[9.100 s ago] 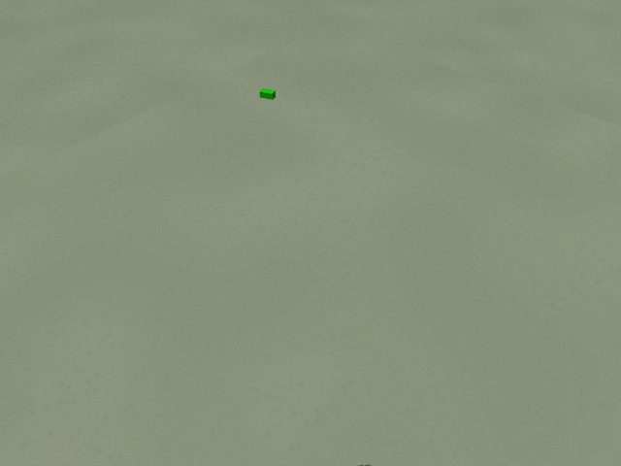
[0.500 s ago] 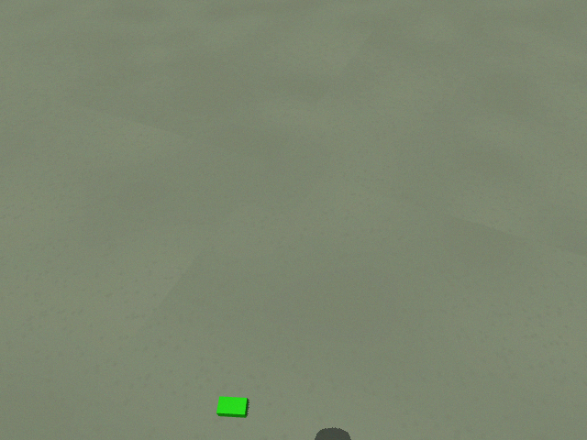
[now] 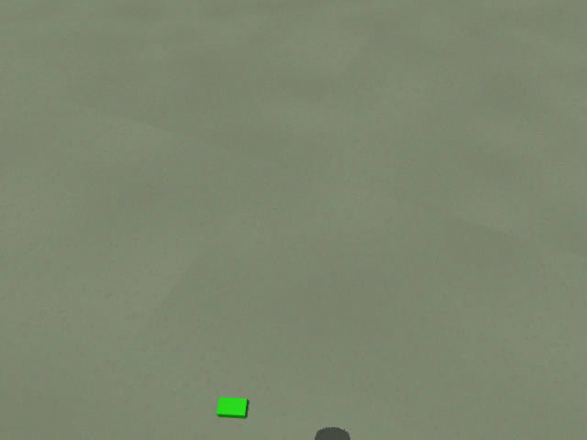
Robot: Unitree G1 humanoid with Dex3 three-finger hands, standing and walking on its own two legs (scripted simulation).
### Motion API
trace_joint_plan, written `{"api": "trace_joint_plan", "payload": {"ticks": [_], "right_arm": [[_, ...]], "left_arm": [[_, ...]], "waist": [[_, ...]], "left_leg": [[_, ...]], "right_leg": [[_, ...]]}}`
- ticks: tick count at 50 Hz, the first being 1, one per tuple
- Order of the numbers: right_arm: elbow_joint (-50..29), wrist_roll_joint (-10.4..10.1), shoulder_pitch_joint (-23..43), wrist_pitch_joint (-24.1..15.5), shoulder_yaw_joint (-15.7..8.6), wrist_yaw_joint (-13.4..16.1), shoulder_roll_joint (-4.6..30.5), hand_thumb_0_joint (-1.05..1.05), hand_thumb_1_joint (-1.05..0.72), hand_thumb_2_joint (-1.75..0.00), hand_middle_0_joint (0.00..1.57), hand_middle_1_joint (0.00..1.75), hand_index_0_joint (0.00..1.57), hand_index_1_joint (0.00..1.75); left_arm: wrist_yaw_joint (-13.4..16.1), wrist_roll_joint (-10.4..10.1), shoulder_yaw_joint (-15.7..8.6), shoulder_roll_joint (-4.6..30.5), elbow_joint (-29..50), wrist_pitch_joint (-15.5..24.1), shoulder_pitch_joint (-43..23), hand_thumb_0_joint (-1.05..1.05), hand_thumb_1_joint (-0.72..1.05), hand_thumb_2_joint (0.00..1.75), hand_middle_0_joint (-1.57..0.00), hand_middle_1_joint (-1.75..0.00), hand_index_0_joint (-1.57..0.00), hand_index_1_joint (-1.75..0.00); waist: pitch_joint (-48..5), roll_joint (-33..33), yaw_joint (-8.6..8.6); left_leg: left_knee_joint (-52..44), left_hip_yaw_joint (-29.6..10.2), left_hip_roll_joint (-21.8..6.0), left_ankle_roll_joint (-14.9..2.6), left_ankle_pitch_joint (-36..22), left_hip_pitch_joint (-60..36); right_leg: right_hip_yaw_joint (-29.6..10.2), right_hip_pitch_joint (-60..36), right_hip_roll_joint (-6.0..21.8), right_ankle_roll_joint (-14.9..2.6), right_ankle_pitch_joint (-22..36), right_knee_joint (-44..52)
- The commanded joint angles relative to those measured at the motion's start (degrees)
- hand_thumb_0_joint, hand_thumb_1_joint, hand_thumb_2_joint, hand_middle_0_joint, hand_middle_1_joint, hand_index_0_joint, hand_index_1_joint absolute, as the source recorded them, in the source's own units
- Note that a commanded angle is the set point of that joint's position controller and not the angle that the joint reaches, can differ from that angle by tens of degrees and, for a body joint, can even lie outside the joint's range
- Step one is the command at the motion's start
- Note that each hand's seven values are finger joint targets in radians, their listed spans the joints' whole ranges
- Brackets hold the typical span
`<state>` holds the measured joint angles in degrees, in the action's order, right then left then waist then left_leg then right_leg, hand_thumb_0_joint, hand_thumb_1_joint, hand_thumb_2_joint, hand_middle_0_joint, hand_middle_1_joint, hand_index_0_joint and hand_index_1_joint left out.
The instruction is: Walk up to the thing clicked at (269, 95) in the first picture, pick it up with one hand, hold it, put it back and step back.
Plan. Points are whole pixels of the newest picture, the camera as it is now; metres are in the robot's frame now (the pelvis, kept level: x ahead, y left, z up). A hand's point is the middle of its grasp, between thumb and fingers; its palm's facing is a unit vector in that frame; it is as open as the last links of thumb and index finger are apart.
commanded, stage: stand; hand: left
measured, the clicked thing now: (232, 407) +0.35 +0.22 -0.76
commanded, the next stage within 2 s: walk up in 0.34 s
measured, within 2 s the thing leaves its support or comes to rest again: neither
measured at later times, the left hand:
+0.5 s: hand out of the picture +0.08 +0.26 -0.16, palm faces -0.03 -0.93 -0.37, open 7.4 cm
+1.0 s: hand out of the picture +0.00 +0.19 -0.16, palm faces +0.03 -0.92 -0.39, open 7.4 cm
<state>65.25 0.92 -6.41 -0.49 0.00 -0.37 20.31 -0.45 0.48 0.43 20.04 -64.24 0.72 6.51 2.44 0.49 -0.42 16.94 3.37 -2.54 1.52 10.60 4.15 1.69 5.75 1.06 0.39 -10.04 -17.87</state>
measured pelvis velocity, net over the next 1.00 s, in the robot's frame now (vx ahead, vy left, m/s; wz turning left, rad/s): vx -0.08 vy -0.07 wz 0.07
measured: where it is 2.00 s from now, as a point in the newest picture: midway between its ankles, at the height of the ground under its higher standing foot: outside the picture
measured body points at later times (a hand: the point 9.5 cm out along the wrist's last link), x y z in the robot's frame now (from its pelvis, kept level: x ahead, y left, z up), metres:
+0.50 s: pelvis -0.02 -0.01 -0.01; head +0.02 +0.00 +0.44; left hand +0.08 +0.31 -0.14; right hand +0.07 -0.33 -0.13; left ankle -0.01 +0.13 -0.75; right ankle -0.02 -0.13 -0.73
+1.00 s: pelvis -0.08 -0.07 -0.03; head -0.02 -0.08 +0.42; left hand +0.00 +0.24 -0.14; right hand +0.02 -0.38 -0.16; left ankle -0.11 +0.07 -0.73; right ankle -0.05 -0.19 -0.75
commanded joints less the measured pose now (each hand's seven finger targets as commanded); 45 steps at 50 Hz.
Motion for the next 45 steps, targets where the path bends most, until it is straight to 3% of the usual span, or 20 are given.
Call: {"api": "trace_joint_plan", "payload": {"ticks": [1, 16, 17, 19, 20, 22, 23, 24, 25, 26, 29, 31, 32, 33, 34, 35, 37, 38, 41, 45], "right_arm": [[-3.3, -0.2, 2.4, -1.0, -2.4, 0.7, 11.7, 0.00, -0.90, -0.90, 0.20, 0.30, 0.20, 0.30], [-3.4, -0.2, 2.3, -0.9, -2.5, 0.8, 12.1, 0.00, -0.90, -0.90, 0.20, 0.30, 0.20, 0.30], [-4.5, -1.2, 0.6, -0.7, -4.5, 1.9, 16.2, 0.00, -0.90, -0.90, 0.20, 0.30, 0.20, 0.30], [-5.7, -1.8, -1.6, -0.5, -5.3, 2.6, 17.2, 0.00, -0.90, -0.90, 0.20, 0.30, 0.20, 0.30], [-6.5, -1.7, -2.2, -0.4, -5.8, 2.8, 17.5, 0.00, -0.90, -0.90, 0.20, 0.30, 0.20, 0.30], [-9.0, -1.4, -0.8, -0.1, -7.1, 3.4, 19.1, 0.00, -0.90, -0.90, 0.20, 0.30, 0.20, 0.30], [-10.3, -0.9, -0.9, -0.2, -7.5, 3.7, 19.7, 0.00, -0.90, -0.90, 0.20, 0.30, 0.20, 0.30], [-11.7, -0.3, -1.1, -0.3, -8.1, 4.1, 20.1, 0.00, -0.90, -0.90, 0.20, 0.30, 0.20, 0.30], [-12.8, -0.2, -0.6, -0.3, -8.1, 4.4, 20.1, 0.00, -0.90, -0.90, 0.20, 0.30, 0.20, 0.30], [-13.8, 0.1, 0.6, -0.5, -8.1, 4.7, 19.7, 0.00, -0.90, -0.90, 0.20, 0.30, 0.20, 0.30], [-15.7, 0.6, 2.7, -0.1, -7.3, 3.6, 18.1, 0.00, -0.90, -0.90, 0.20, 0.30, 0.20, 0.30], [-16.8, 0.1, 2.7, 1.1, -6.6, 2.5, 16.5, 0.00, -0.90, -0.90, 0.20, 0.30, 0.20, 0.30], [-17.5, -0.2, 0.0, 1.6, -5.6, 2.2, 13.1, 0.00, -0.90, -0.90, 0.20, 0.30, 0.20, 0.30], [-19.1, -0.6, -0.8, 2.0, -4.4, 2.2, 8.8, 0.00, -0.90, -0.90, 0.20, 0.30, 0.20, 0.30], [-19.0, -0.9, 0.9, 2.9, -5.8, 3.2, 11.8, 0.00, -0.90, -0.90, 0.20, 0.30, 0.20, 0.30], [-18.4, -1.2, 1.2, 3.0, -6.2, 3.3, 13.6, 0.00, -0.90, -0.90, 0.20, 0.30, 0.20, 0.30], [-16.1, -2.1, -3.8, 2.7, -6.4, 2.9, 14.1, 0.00, -0.90, -0.90, 0.20, 0.30, 0.20, 0.30], [-15.9, -2.1, -4.6, 2.4, -6.0, 2.8, 13.7, 0.00, -0.90, -0.90, 0.20, 0.30, 0.20, 0.30], [-16.7, -0.3, -2.0, 2.6, -6.0, 1.9, 13.8, 0.00, -0.90, -0.90, 0.20, 0.30, 0.20, 0.30], [-18.2, 0.6, -0.2, 2.6, -6.4, 1.2, 13.7, 0.00, -0.90, -0.90, 0.20, 0.30, 0.20, 0.30]], "left_arm": [[1.1, 0.1, -2.6, 12.6, 3.2, 1.0, -2.8, 0.00, 0.90, 0.90, -0.20, -0.30, -0.20, -0.30], [1.1, 0.1, -2.4, 12.2, 3.2, 1.0, -2.2, 0.00, 0.90, 0.90, -0.20, -0.30, -0.20, -0.30], [0.4, 0.6, -5.7, 17.1, 5.6, -1.1, -3.1, 0.00, 0.90, 0.90, -0.20, -0.30, -0.20, -0.30], [0.3, 0.6, -5.7, 14.9, 8.0, -2.2, -1.5, 0.00, 0.90, 0.90, -0.20, -0.30, -0.20, -0.30], [0.1, 0.6, -5.8, 14.2, 9.3, -2.6, -2.1, 0.00, 0.90, 0.90, -0.20, -0.30, -0.20, -0.30], [-0.6, 0.9, -6.1, 12.7, 11.4, -3.9, -1.4, 0.00, 0.90, 0.90, -0.20, -0.30, -0.20, -0.30], [-1.0, 1.0, -6.3, 12.5, 12.5, -4.8, -1.4, 0.00, 0.90, 0.90, -0.20, -0.30, -0.20, -0.30], [-1.2, 1.0, -6.4, 12.7, 14.0, -5.6, -1.4, 0.00, 0.90, 0.90, -0.20, -0.30, -0.20, -0.30], [-1.3, 0.9, -6.7, 12.9, 14.5, -5.9, -0.5, 0.00, 0.90, 0.90, -0.20, -0.30, -0.20, -0.30], [-1.5, 0.5, -6.7, 12.6, 15.2, -5.9, 0.4, 0.00, 0.90, 0.90, -0.20, -0.30, -0.20, -0.30], [-1.8, 0.7, -7.1, 11.8, 14.7, -4.5, 3.8, 0.00, 0.90, 0.90, -0.20, -0.30, -0.20, -0.30], [-1.0, 1.0, -7.7, 11.5, 12.3, -3.3, 7.8, 0.00, 0.90, 0.90, -0.20, -0.30, -0.20, -0.30], [-0.5, 1.5, -8.5, 15.3, 13.2, -2.7, 7.5, 0.00, 0.90, 0.90, -0.20, -0.30, -0.20, -0.30], [0.0, 1.9, -9.4, 20.5, 15.4, -1.8, 5.9, 0.00, 0.90, 0.90, -0.20, -0.30, -0.20, -0.30], [0.1, 2.6, -9.5, 24.2, 17.0, -1.6, 3.7, 0.00, 0.90, 0.90, -0.20, -0.30, -0.20, -0.30], [0.5, 1.8, -9.0, 21.5, 17.5, -1.3, 2.4, 0.00, 0.90, 0.90, -0.20, -0.30, -0.20, -0.30], [1.3, 1.1, -7.7, 16.4, 17.6, -0.9, -1.3, 0.00, 0.90, 0.90, -0.20, -0.30, -0.20, -0.30], [1.7, 1.0, -7.7, 16.1, 17.5, -0.5, -0.6, 0.00, 0.90, 0.90, -0.20, -0.30, -0.20, -0.30], [2.4, 1.1, -7.6, 15.8, 17.7, 0.6, 3.8, 0.00, 0.90, 0.90, -0.20, -0.30, -0.20, -0.30], [2.8, 1.1, -8.3, 17.8, 17.3, 1.3, 7.8, 0.00, 0.90, 0.90, -0.20, -0.30, -0.20, -0.30]], "waist": [[-3.7, -0.9, 0.14], [-3.6, -0.4, 0.31], [2.2, -5.4, -0.37], [-3.5, -1.4, -0.47], [-5.2, 0.6, -1.03], [-6.2, 8.1, -1.20], [-5.2, 10.7, -1.29], [-3.9, 10.3, -1.13], [-3.4, 9.0, -0.36], [-3.2, 9.1, 0.46], [-4.0, 8.8, 1.95], [-4.5, 6.1, 3.10], [-4.0, -3.5, 2.59], [-3.2, -17.0, 2.18], [-5.5, -15.9, 3.44], [-4.0, -10.6, 2.63], [-4.2, -5.1, -0.90], [-5.6, -7.2, -0.44], [-3.8, -5.6, 3.04], [-3.3, -7.8, 4.51]], "left_leg": [[-2.6, -5.3, -6.2, -1.91, -7.8, -0.5], [-2.2, -5.2, -6.3, -2.06, -7.7, -0.4], [2.5, -6.1, -7.3, -3.04, -20.4, 3.5], [5.1, -6.7, -9.8, -4.93, -29.9, -0.5], [5.7, -7.8, -11.2, -6.46, -31.9, -0.8], [4.3, -13.4, -17.6, -12.60, -29.6, 1.5], [2.6, -16.9, -22.0, -16.49, -28.8, 4.0], [2.7, -17.2, -24.0, -17.91, -28.0, 6.2], [5.2, -15.8, -23.3, -17.79, -30.8, 5.8], [7.4, -14.3, -22.2, -15.81, -29.4, 5.3], [13.1, -8.9, -14.6, -10.40, -21.8, 7.5], [21.7, -5.0, -9.4, -7.95, -18.4, 10.9], [29.0, -2.3, -5.0, -5.63, -7.4, 15.8], [39.1, -2.8, 4.9, -2.71, 27.0, 24.5], [48.1, -11.8, 4.8, -2.68, 32.1, 20.3], [53.4, -14.8, 5.1, -2.63, 28.7, 21.4], [53.4, -15.3, 4.8, -1.73, 21.5, 24.3], [51.1, -14.3, 4.1, -1.61, 19.2, 23.7], [43.8, -13.3, 3.1, -1.06, 20.0, 25.3], [34.2, -11.8, 2.7, -1.33, 21.2, 23.4]], "right_leg": [[-5.6, 0.3, 7.0, -1.63, 9.3, 2.5], [-5.7, -0.4, 7.1, -1.42, 9.6, 2.9], [-4.2, 4.2, 4.9, -1.86, 19.8, -3.4], [-2.1, 4.5, 3.9, -1.86, 18.2, -7.6], [-1.7, 5.3, 3.1, -1.84, 15.2, -10.7], [-1.3, 8.3, 0.5, -1.80, -4.8, -22.8], [-3.9, 11.5, -0.2, -1.78, -19.8, -31.8], [-7.6, 13.5, 0.8, -2.22, -23.8, -38.0], [-9.1, 15.2, 0.4, -2.64, -24.8, -41.3], [-11.1, 16.4, 1.8, -2.82, -24.1, -39.9], [-3.9, 10.8, 0.7, -2.74, -17.2, -23.1], [1.3, 3.1, -2.5, -1.71, -3.4, -8.4], [-7.1, 1.4, 3.1, -2.20, 6.9, -4.6], [-24.8, 2.2, 16.6, -7.65, 19.3, -0.9], [-31.5, 9.4, 22.0, -16.67, 20.4, -1.0], [-29.1, 8.8, 20.4, -17.27, 21.7, -2.8], [-15.2, 3.3, 12.6, -12.44, 22.4, -9.2], [-14.6, 1.5, 12.8, -11.91, 20.2, -9.5], [-17.2, -3.4, 15.5, -13.86, 18.5, -8.8], [-18.8, -4.8, 17.8, -14.40, 21.1, -9.6]]}}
